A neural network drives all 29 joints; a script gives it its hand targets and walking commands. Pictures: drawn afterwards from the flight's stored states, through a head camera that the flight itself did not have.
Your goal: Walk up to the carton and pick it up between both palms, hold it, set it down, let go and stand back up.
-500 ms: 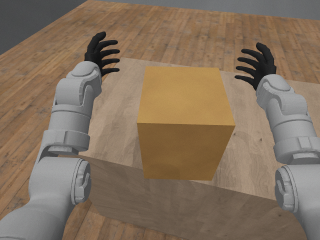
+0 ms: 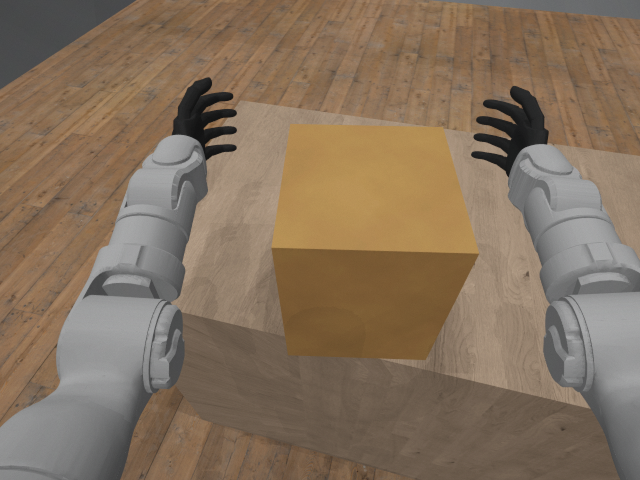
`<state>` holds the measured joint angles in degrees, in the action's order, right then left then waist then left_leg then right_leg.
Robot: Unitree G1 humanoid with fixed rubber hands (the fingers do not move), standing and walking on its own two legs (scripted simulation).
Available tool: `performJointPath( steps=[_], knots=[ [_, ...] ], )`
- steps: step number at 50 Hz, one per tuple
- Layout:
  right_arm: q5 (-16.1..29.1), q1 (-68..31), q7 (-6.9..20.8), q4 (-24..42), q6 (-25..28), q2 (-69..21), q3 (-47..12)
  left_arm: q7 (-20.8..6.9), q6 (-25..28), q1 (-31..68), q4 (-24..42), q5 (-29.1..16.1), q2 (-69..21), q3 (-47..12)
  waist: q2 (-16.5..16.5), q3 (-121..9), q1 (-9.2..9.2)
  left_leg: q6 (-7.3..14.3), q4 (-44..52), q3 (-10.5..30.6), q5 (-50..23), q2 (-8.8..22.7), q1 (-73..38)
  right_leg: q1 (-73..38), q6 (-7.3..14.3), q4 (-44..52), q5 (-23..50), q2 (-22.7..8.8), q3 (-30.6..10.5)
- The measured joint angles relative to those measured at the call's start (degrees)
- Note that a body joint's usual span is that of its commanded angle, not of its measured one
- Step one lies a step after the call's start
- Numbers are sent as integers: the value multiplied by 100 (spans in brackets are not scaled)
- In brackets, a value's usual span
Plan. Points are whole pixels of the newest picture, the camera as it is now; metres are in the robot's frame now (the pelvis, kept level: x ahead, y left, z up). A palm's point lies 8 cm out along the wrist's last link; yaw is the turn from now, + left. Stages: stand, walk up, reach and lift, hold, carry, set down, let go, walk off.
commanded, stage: reach and lift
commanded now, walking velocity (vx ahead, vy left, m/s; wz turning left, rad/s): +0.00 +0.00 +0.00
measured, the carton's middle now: (361, 247) +0.41 -0.03 +0.06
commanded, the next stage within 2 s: none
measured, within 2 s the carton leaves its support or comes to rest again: leaves its support in 1.90 s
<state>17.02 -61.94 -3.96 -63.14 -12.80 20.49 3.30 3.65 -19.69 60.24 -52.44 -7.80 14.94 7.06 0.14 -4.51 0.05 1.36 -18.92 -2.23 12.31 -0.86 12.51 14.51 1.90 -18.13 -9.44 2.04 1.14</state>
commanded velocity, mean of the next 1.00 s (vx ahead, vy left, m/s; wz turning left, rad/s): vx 0.00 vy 0.00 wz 0.00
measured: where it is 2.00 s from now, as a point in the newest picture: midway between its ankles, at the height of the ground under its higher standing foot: outside the picture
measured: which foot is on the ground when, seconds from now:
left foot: down 0.00-1.00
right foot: down 0.00-1.00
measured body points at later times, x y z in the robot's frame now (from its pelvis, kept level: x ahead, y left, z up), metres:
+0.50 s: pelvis -0.01 +0.00 +0.00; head +0.02 +0.00 +0.45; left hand +0.45 +0.17 +0.13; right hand +0.44 -0.20 +0.11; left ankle -0.04 +0.10 -0.75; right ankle -0.01 -0.10 -0.75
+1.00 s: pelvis -0.01 +0.00 +0.00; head +0.04 +0.00 +0.45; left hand +0.45 +0.14 +0.10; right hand +0.45 -0.17 +0.11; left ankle -0.04 +0.10 -0.75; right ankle -0.01 -0.10 -0.75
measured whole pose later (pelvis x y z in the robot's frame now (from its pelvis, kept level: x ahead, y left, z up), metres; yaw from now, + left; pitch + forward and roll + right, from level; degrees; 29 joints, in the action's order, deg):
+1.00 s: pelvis -0.01 +0.00 +0.00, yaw +0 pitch +13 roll +0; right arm 1.7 -56.7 -4.4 -69.5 3.5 9.9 10.6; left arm 3.4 3.0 55.8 -67.2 5.5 5.3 14.4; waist 0.1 -8.1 0.0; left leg 1.1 -19.7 -2.2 11.0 -0.8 21.6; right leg 23.2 1.9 -18.1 -7.8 2.1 1.2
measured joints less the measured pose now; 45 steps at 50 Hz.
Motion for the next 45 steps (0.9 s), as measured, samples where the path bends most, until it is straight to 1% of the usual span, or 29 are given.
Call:
performJointPath(
  steps=[4,7,12,15,17,20,27,33,37,40,42,45],
  knots=[
    [-91,86,20,-419,90,-155,-1,-111,255,-165,-394,95,-2,0,0,33,0,0,0,0,-7,0,1,0,0,0,8,0,0],
    [-191,334,21,-426,328,-309,-1,-145,610,-439,-478,108,-20,2,0,73,0,0,-2,0,-29,0,31,30,0,1,30,0,0],
    [-570,527,29,-450,796,-476,8,-146,1215,-599,-745,108,-45,-45,0,-77,0,0,-37,0,-95,3,377,358,0,2,109,0,4],
    [-616,527,30,-446,1061,-500,10,-125,1564,-599,-758,108,-77,-185,0,-213,0,-4,-65,0,-129,5,600,568,0,2,155,0,6],
    [-618,528,34,-514,1142,-505,10,-100,1722,-569,-870,108,-113,-300,0,-354,-1,-7,-72,0,-134,5,710,675,0,2,163,0,6],
    [-563,530,52,-676,1171,-505,10,-65,1828,-483,-1129,108,-175,-409,0,-533,-1,-8,-73,0,-131,5,796,760,0,1,157,0,6],
    [-391,529,61,-1034,1245,-505,9,-48,1949,-466,-1390,107,-306,-478,0,-512,-1,-22,-74,1,-128,9,799,763,0,1,153,3,7],
    [-430,525,62,-896,1354,-564,8,-48,2174,-450,-1466,107,-421,-478,0,-424,-1,-22,-76,1,-131,9,860,823,0,1,162,4,7],
    [-647,527,58,-689,1498,-786,8,-46,2378,-449,-1468,142,-597,-349,0,-483,0,-22,-76,2,-121,9,904,867,0,1,151,4,7],
    [-878,528,19,-640,1607,-924,92,-46,2443,-449,-1471,353,-762,-139,0,-559,0,-22,-76,2,-104,9,904,867,0,1,132,4,7],
    [-1039,528,-22,-643,1625,-994,194,-32,2443,-449,-1472,579,-852,87,0,-588,0,-22,-76,2,-96,9,905,868,0,1,125,4,7],
    [-1155,529,-42,-643,1624,-1001,349,-21,2394,-449,-1475,924,-900,418,0,-551,0,-22,-76,2,-97,9,906,869,0,1,130,4,7]
  ],
)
